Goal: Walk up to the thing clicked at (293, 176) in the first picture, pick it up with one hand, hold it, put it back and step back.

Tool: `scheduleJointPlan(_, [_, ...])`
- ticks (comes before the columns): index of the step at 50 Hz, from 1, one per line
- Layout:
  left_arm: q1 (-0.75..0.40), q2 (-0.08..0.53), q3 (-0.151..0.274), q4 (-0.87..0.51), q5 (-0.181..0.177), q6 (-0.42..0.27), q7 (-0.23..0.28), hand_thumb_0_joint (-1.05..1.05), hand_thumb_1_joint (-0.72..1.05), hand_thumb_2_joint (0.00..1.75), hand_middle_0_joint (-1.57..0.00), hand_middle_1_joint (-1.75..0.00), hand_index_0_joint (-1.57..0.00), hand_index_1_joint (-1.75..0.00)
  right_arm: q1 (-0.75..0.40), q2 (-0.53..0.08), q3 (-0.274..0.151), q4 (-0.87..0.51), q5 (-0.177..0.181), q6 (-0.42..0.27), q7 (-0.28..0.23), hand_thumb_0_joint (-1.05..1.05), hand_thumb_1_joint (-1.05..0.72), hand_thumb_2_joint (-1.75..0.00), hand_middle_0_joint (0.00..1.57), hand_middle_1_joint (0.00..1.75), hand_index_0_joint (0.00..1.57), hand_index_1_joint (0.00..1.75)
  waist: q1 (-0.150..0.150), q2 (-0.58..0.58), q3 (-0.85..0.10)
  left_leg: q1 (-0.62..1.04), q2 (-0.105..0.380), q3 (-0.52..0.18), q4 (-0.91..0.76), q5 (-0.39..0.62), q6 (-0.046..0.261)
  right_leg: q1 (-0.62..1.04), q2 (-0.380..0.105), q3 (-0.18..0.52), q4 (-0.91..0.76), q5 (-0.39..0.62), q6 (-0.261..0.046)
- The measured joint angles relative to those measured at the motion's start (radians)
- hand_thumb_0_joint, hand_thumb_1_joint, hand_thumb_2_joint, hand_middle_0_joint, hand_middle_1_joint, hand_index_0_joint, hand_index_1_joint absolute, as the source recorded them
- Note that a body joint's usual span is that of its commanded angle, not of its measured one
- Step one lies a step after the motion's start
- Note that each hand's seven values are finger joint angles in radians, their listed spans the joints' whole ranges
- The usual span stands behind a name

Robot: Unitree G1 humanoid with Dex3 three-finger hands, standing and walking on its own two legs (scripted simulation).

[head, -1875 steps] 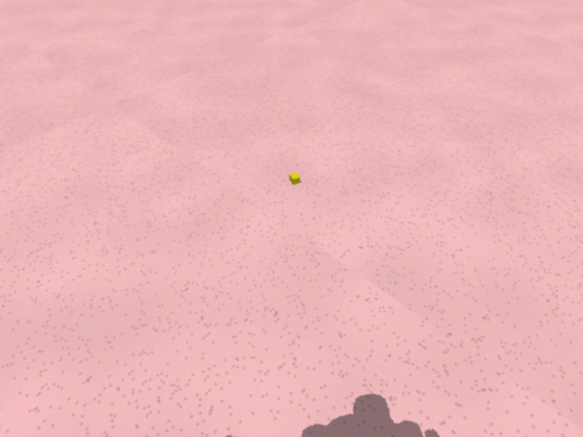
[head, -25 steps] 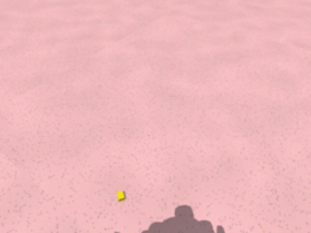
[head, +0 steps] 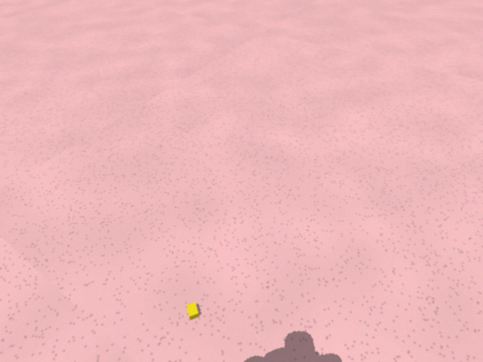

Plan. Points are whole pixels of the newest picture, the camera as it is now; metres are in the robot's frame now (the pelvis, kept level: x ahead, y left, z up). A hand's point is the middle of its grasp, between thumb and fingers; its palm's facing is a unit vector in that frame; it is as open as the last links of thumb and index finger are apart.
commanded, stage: stand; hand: left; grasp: from above
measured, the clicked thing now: (193, 311) +0.50 +0.21 -0.76
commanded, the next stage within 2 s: step back in 1.58 s
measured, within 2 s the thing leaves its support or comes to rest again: neither
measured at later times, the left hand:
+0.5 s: hand out of the picture +0.08 +0.23 -0.16, palm faces +0.00 -0.94 -0.33, open 7.4 cm
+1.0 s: hand out of the picture +0.10 +0.22 -0.15, palm faces -0.01 -0.94 -0.34, open 7.4 cm
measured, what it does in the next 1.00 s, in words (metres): stands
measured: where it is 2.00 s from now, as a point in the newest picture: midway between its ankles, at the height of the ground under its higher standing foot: outside the picture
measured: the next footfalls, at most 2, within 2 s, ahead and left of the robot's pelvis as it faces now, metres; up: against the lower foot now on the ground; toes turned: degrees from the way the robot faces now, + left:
none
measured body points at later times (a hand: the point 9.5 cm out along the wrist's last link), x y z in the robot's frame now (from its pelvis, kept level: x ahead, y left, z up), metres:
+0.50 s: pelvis +0.01 -0.01 +0.00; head +0.01 -0.02 +0.45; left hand +0.08 +0.28 -0.13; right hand +0.07 -0.30 -0.14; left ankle +0.02 +0.11 -0.74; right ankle +0.03 -0.14 -0.74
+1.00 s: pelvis +0.02 -0.02 +0.00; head +0.03 -0.03 +0.45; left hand +0.10 +0.27 -0.13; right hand +0.09 -0.32 -0.14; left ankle +0.02 +0.11 -0.74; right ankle +0.03 -0.14 -0.74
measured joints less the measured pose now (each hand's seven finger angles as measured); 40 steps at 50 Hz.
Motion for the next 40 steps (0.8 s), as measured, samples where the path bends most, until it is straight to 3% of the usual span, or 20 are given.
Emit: scheduleJointPlan(40, [-0.090,0.012,-0.002,0.023,-0.018,-0.004,-0.015,0.01,0.91,0.90,-0.20,-0.30,-0.20,-0.30,-0.050,-0.026,0.028,0.031,0.007,-0.015,-0.002,0.01,-0.91,-0.90,0.20,0.30,0.21,0.30,-0.009,0.004,0.002,0.031,0.032,0.004,-0.063,0.001,-0.029,0.016,0.033,0.003,-0.041,-0.006,-0.026])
